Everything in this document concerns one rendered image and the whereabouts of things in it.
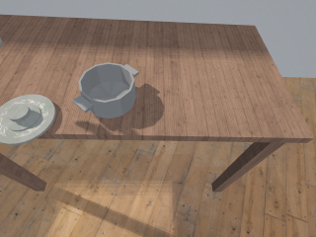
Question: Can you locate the pot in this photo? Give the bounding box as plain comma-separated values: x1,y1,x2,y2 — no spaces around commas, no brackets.
73,62,139,119

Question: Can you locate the lid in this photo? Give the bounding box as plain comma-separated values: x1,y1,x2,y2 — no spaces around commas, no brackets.
0,94,56,145

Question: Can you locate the table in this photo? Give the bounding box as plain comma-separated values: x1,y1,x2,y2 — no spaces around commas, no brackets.
0,14,314,193

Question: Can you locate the knob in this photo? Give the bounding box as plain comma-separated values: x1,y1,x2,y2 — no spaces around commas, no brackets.
6,104,31,122

